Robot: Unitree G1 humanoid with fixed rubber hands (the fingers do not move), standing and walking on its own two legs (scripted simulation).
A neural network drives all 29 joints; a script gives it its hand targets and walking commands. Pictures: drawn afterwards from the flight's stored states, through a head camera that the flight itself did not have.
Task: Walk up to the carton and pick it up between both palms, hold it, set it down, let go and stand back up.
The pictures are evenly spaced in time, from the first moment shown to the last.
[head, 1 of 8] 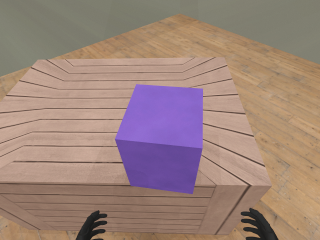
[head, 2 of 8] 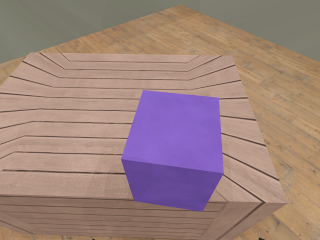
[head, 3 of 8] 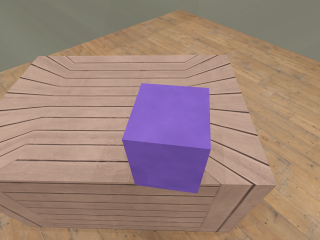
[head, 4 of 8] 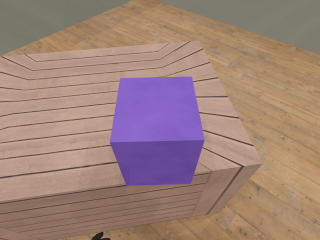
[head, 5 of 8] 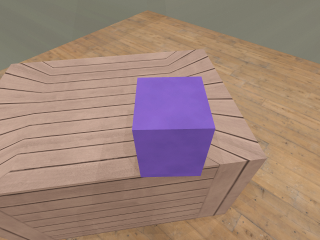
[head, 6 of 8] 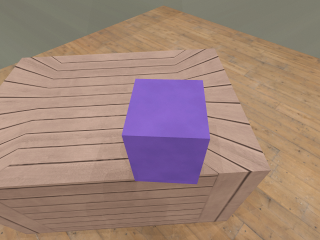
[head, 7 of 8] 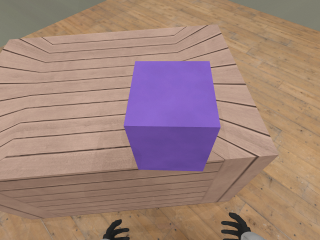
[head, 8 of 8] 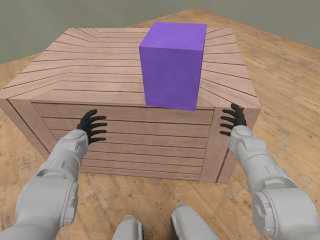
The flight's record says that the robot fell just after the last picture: yes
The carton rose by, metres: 0.00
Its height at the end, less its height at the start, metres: +0.00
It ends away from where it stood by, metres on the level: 0.00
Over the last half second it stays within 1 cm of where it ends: yes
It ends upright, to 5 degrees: yes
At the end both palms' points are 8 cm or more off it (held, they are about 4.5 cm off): yes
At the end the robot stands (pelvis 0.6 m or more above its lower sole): yes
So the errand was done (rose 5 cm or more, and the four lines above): no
